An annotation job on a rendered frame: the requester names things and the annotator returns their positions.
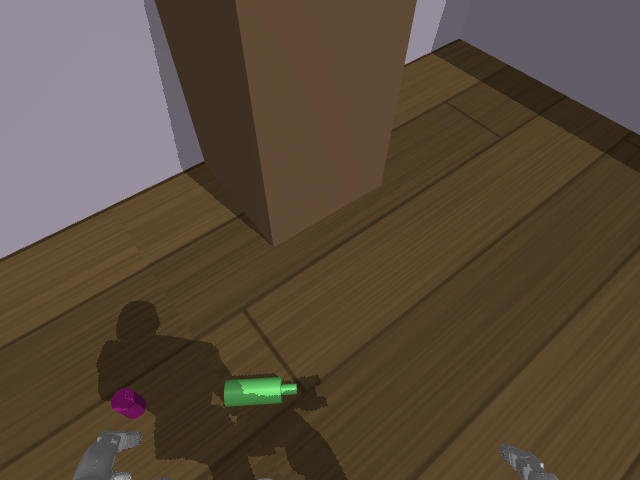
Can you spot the left robot hand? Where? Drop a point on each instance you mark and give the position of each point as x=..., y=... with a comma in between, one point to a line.
x=99, y=458

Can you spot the right robot hand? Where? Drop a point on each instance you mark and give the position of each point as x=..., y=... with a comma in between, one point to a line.
x=527, y=465

